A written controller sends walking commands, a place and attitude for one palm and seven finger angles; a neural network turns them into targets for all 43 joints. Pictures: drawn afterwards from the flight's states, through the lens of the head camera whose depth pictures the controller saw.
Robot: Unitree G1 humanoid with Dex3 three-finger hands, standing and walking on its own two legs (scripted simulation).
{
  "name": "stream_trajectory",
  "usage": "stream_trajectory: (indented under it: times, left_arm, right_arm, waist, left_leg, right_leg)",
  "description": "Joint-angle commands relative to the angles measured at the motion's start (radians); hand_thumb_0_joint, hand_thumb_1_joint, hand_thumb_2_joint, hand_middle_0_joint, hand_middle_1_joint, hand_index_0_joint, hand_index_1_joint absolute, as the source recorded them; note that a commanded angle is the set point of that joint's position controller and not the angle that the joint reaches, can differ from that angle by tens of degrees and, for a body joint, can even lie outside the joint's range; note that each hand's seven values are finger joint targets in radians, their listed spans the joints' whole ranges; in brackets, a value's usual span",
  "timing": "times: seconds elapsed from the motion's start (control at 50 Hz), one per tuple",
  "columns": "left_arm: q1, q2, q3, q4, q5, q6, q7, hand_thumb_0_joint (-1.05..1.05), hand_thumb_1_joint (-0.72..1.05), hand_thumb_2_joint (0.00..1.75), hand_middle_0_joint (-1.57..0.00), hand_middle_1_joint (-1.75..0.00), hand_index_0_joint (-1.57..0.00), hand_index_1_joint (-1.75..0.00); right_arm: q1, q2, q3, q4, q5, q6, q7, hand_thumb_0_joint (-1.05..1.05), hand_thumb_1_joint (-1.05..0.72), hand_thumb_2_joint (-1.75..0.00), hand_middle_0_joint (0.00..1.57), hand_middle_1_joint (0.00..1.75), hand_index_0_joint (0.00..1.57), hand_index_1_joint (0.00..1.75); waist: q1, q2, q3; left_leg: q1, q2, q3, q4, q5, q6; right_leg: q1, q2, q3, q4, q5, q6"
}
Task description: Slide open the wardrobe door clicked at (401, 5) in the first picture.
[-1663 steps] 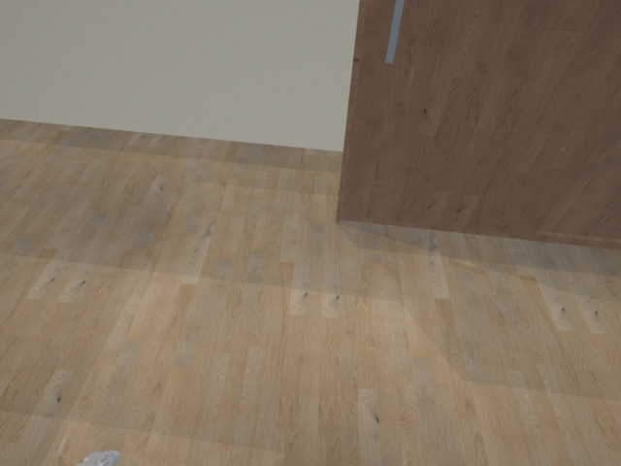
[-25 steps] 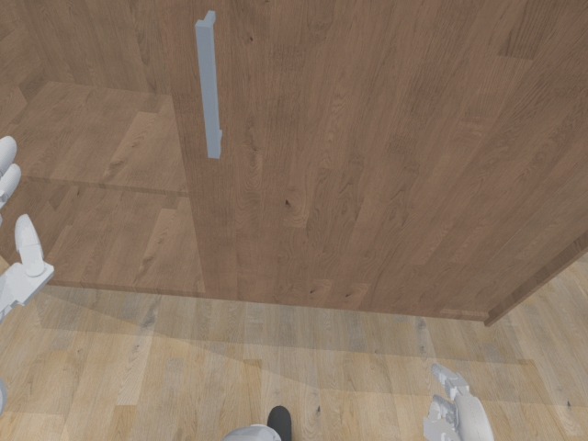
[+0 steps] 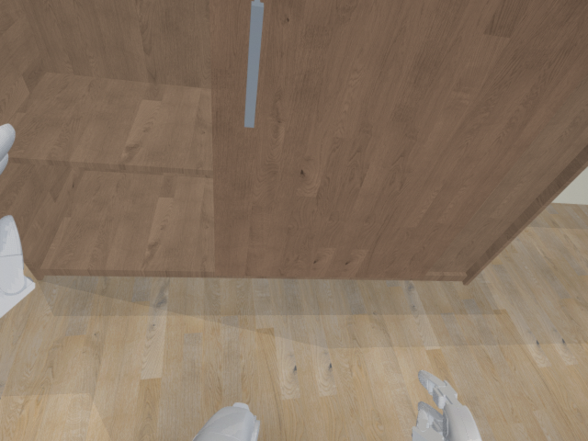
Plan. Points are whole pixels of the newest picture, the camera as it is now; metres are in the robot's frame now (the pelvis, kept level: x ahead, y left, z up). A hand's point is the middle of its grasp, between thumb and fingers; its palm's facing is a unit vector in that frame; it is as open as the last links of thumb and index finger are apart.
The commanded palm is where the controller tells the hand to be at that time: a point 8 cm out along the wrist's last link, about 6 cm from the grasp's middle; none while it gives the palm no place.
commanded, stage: stop stepping back and stand still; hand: left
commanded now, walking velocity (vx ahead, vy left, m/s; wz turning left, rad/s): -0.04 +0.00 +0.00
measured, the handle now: (252, 66) +0.74 +0.20 +0.13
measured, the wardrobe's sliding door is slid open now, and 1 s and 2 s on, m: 0.60 0.60 0.60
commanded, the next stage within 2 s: let the arm hang, fingers relaxed in 0.84 s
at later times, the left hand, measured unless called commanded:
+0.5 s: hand out of the picture +0.04 +0.35 +0.20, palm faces +0.57 -0.72 -0.40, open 7.4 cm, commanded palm -0.01 +0.36 +0.19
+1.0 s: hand out of the picture +0.02 +0.37 +0.13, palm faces +0.52 -0.73 -0.45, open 7.4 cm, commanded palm none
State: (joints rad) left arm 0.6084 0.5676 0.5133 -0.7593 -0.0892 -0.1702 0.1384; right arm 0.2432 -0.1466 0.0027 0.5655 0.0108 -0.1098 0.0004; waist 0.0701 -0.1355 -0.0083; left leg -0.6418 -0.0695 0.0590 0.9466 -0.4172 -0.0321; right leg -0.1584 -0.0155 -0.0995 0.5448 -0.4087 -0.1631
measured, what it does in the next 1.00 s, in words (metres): walks backwards: left foot, then right foot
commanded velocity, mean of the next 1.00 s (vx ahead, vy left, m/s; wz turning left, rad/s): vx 0.14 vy -0.09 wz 0.00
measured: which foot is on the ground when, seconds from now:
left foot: up 0.00-0.08, down 0.10-0.28, up 0.30-0.56, down 0.58-1.00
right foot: down 0.00-0.10, up 0.12-0.28, down 0.30-1.00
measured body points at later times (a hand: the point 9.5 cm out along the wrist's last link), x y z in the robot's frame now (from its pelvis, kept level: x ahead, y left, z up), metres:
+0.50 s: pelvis -0.13 +0.06 +0.02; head -0.17 +0.06 +0.46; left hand +0.00 +0.39 +0.22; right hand +0.00 -0.18 -0.08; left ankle -0.10 +0.19 -0.67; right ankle -0.11 -0.03 -0.72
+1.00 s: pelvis -0.15 +0.07 +0.00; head -0.15 +0.06 +0.45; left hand -0.01 +0.40 +0.15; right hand +0.03 -0.14 -0.11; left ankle -0.12 +0.21 -0.71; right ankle -0.11 -0.02 -0.73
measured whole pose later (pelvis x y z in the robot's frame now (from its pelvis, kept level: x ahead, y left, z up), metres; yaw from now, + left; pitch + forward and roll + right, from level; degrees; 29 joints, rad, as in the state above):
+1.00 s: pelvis -0.15 +0.07 +0.00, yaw +10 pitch -1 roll +0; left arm 0.39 0.35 0.31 -0.23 0.01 -0.15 0.11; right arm 0.24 -0.24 -0.01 0.71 0.00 -0.07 0.00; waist 0.02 0.03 -0.01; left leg -0.43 0.07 0.09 0.76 -0.29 0.00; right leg -0.30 -0.06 -0.14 0.63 -0.31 -0.03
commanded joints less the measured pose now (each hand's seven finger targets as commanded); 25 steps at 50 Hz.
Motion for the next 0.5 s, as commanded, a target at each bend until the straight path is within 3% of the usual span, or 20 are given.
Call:
stream_trajectory:
  times: [0.0,0.02,0.04,0.06,0.08,0.1,0.12,0.14,0.16,0.2,0.22,0.24,0.26,0.28,0.3,0.32,0.34,0.38,0.42,0.48]
  left_arm:
    - [-0.318,0.083,0.089,0.194,0.030,-0.071,0.033,0.00,0.90,0.90,-0.20,-0.30,-0.20,-0.30]
    - [-0.428,0.015,-0.021,0.161,0.040,-0.035,0.013,0.00,0.90,0.90,-0.20,-0.30,-0.20,-0.30]
    - [-0.375,0.025,-0.003,0.186,0.050,-0.023,0.022,0.00,0.90,0.90,-0.20,-0.30,-0.20,-0.30]
    - [-0.354,0.049,0.004,0.099,0.047,-0.029,0.023,0.00,0.90,0.90,-0.20,-0.30,-0.20,-0.30]
    - [-0.375,0.082,0.033,0.000,0.035,-0.064,0.018,0.00,0.90,0.90,-0.20,-0.30,-0.20,-0.30]
    - [-0.305,0.093,0.050,0.038,0.024,-0.075,0.004,0.00,0.90,0.90,-0.20,-0.30,-0.20,-0.30]
    - [-0.323,0.168,0.120,-0.060,0.020,-0.082,-0.006,0.00,0.90,0.90,-0.20,-0.30,-0.20,-0.30]
    - [-0.283,0.114,0.082,-0.111,0.018,-0.085,-0.013,0.00,0.90,0.90,-0.20,-0.30,-0.20,-0.30]
    - [-0.212,0.089,0.069,-0.155,0.020,-0.086,-0.013,0.00,0.90,0.90,-0.20,-0.30,-0.20,-0.30]
    - [-0.087,0.074,0.070,-0.171,0.017,-0.080,-0.004,0.00,0.90,0.90,-0.20,-0.30,-0.20,-0.30]
    - [-0.037,0.092,0.094,-0.151,0.016,-0.071,0.005,0.00,0.90,0.90,-0.20,-0.30,-0.20,-0.30]
    - [0.015,0.084,0.096,-0.092,0.024,-0.054,0.011,0.00,0.90,0.90,-0.20,-0.30,-0.20,-0.30]
    - [0.002,0.080,0.091,-0.054,0.034,-0.035,0.014,0.00,0.90,0.90,-0.20,-0.30,-0.20,-0.30]
    - [-0.103,0.090,0.094,-0.061,0.034,-0.036,0.023,0.00,0.90,0.90,-0.20,-0.30,-0.20,-0.30]
    - [-0.214,0.129,0.130,-0.077,0.028,-0.054,0.027,0.00,0.90,0.90,-0.20,-0.30,-0.20,-0.30]
    - [-0.235,0.118,0.128,-0.003,0.035,-0.052,0.033,0.00,0.90,0.90,-0.20,-0.30,-0.20,-0.30]
    - [-0.141,0.056,0.087,0.159,0.035,-0.050,0.034,0.00,0.90,0.90,-0.20,-0.30,-0.20,-0.30]
    - [-0.152,0.013,0.027,0.260,0.044,-0.056,0.025,0.00,0.90,0.90,-0.20,-0.30,-0.20,-0.30]
    - [-0.252,-0.022,-0.035,0.238,0.052,-0.069,0.030,0.00,0.90,0.90,-0.20,-0.30,-0.20,-0.30]
    - [-0.296,-0.025,-0.071,0.176,0.074,-0.065,0.051,0.00,0.90,0.90,-0.20,-0.30,-0.20,-0.30]
  right_arm:
    - [-0.062,-0.125,-0.011,-0.047,-0.037,-0.013,-0.014,0.00,-0.90,-0.90,0.20,0.30,0.20,0.30]
    - [-0.128,-0.200,-0.082,-0.076,0.010,-0.010,-0.022,0.00,-0.90,-0.90,0.20,0.30,0.20,0.30]
    - [-0.141,-0.217,-0.088,-0.043,0.012,-0.018,-0.044,0.00,-0.90,-0.90,0.20,0.30,0.20,0.30]
    - [-0.144,-0.232,-0.078,-0.064,0.003,-0.024,-0.052,0.00,-0.90,-0.90,0.20,0.30,0.20,0.30]
    - [-0.145,-0.215,-0.067,-0.081,-0.010,-0.043,-0.047,0.00,-0.90,-0.90,0.20,0.30,0.20,0.30]
    - [-0.151,-0.188,-0.056,-0.068,-0.013,-0.053,-0.031,0.00,-0.90,-0.90,0.20,0.30,0.20,0.30]
    - [-0.177,-0.187,-0.068,-0.074,-0.023,-0.057,-0.024,0.00,-0.90,-0.90,0.20,0.30,0.20,0.30]
    - [-0.180,-0.169,-0.067,-0.080,-0.026,-0.054,-0.012,0.00,-0.90,-0.90,0.20,0.30,0.20,0.30]
    - [-0.177,-0.170,-0.071,-0.091,-0.025,-0.051,-0.002,0.00,-0.90,-0.90,0.20,0.30,0.20,0.30]
    - [-0.161,-0.174,-0.073,-0.114,-0.026,-0.032,0.010,0.00,-0.90,-0.90,0.20,0.30,0.20,0.30]
    - [-0.152,-0.172,-0.073,-0.122,-0.023,-0.021,0.007,0.00,-0.90,-0.90,0.20,0.30,0.20,0.30]
    - [-0.144,-0.163,-0.069,-0.114,-0.023,-0.003,0.002,0.00,-0.90,-0.90,0.20,0.30,0.20,0.30]
    - [-0.140,-0.138,-0.072,-0.104,-0.016,0.014,0.000,0.00,-0.90,-0.90,0.20,0.30,0.20,0.30]
    - [-0.143,-0.155,-0.079,-0.099,0.001,0.021,-0.015,0.00,-0.90,-0.90,0.20,0.30,0.20,0.30]
    - [-0.119,-0.155,-0.064,-0.063,-0.016,0.012,-0.029,0.00,-0.90,-0.90,0.20,0.30,0.20,0.30]
    - [-0.120,-0.127,-0.046,-0.038,-0.020,0.010,-0.035,0.00,-0.90,-0.90,0.20,0.30,0.20,0.30]
    - [-0.096,-0.138,-0.049,-0.030,-0.021,0.006,-0.053,0.00,-0.90,-0.90,0.20,0.30,0.20,0.30]
    - [-0.096,-0.167,-0.059,-0.023,-0.018,0.009,-0.070,0.00,-0.90,-0.90,0.20,0.30,0.20,0.30]
    - [-0.131,-0.163,-0.049,-0.038,-0.010,-0.009,-0.084,0.00,-0.90,-0.90,0.20,0.30,0.20,0.30]
    - [-0.107,-0.162,-0.042,-0.050,-0.028,-0.041,-0.098,0.00,-0.90,-0.90,0.20,0.30,0.20,0.30]
  waist:
    - [-0.145,0.052,0.013]
    - [-0.130,-0.047,0.063]
    - [-0.127,0.127,0.099]
    - [-0.104,0.436,0.090]
    - [-0.093,0.585,0.085]
    - [-0.092,0.457,0.067]
    - [-0.075,0.493,0.034]
    - [-0.076,0.467,0.007]
    - [-0.060,0.455,-0.026]
    - [-0.046,0.502,-0.097]
    - [-0.044,0.469,-0.123]
    - [-0.033,0.340,-0.132]
    - [-0.037,0.076,-0.087]
    - [-0.062,-0.088,-0.011]
    - [-0.103,0.044,0.008]
    - [-0.110,0.078,0.002]
    - [-0.117,0.096,0.066]
    - [-0.103,0.121,0.091]
    - [-0.089,0.073,0.054]
    - [-0.076,-0.003,-0.014]
  left_leg:
    - [0.141,0.160,-0.095,0.030,-0.085,0.024]
    - [0.321,0.112,-0.046,-0.084,-0.015,0.031]
    - [0.451,0.134,-0.101,-0.262,0.043,0.047]
    - [0.409,0.227,-0.316,-0.512,-0.041,0.071]
    - [0.294,0.352,-0.630,-0.774,-0.223,0.111]
    - [0.113,0.353,-0.639,-0.898,-0.504,0.086]
    - [0.057,0.345,-0.653,-0.922,-0.549,0.056]
    - [0.044,0.343,-0.587,-0.914,-0.506,0.043]
    - [0.045,0.324,-0.467,-0.889,-0.434,0.042]
    - [-0.025,0.293,-0.286,-0.820,-0.341,0.052]
    - [-0.061,0.266,-0.242,-0.736,-0.330,0.040]
    - [-0.126,0.199,-0.158,-0.540,-0.295,0.014]
    - [-0.113,0.070,0.008,-0.129,-0.176,-0.006]
    - [-0.159,0.029,-0.044,0.284,-0.074,0.001]
    - [-0.113,0.075,-0.103,0.436,0.041,-0.001]
    - [-0.085,0.100,-0.118,0.447,0.051,0.014]
    - [-0.061,0.145,-0.113,0.386,0.058,0.027]
    - [-0.023,0.159,-0.061,0.224,0.051,0.033]
    - [0.064,0.168,-0.022,-0.014,-0.003,0.050]
    - [0.336,0.112,0.087,-0.299,-0.008,0.067]
  right_leg:
    - [-0.163,-0.245,0.071,-0.080,0.075,0.038]
    - [-0.354,-0.173,0.113,-0.056,-0.149,0.054]
    - [-0.443,-0.132,0.111,0.080,-0.138,0.061]
    - [-0.451,-0.011,0.021,0.285,-0.209,0.118]
    - [-0.387,0.085,0.045,0.472,-0.231,0.160]
    - [-0.209,0.102,0.092,0.544,-0.149,0.157]
    - [-0.168,0.113,0.099,0.580,-0.129,0.167]
    - [-0.117,0.107,0.097,0.570,-0.092,0.165]
    - [-0.047,0.115,0.071,0.509,-0.081,0.156]
    - [0.176,0.129,0.022,0.279,-0.137,0.121]
    - [0.280,0.133,0.030,0.152,-0.178,0.102]
    - [0.356,0.097,0.084,-0.013,-0.198,0.062]
    - [0.207,-0.066,0.284,-0.238,-0.236,0.000]
    - [-0.031,-0.331,0.673,-0.425,-0.324,-0.109]
    - [-0.189,-0.332,0.559,-0.407,-0.250,-0.113]
    - [-0.243,-0.297,0.513,-0.420,-0.388,-0.090]
    - [-0.289,-0.277,0.473,-0.418,-0.441,-0.058]
    - [-0.260,-0.246,0.407,-0.404,-0.396,-0.028]
    - [-0.155,-0.244,0.352,-0.359,-0.274,-0.023]
    - [-0.169,-0.193,0.254,-0.304,-0.302,-0.008]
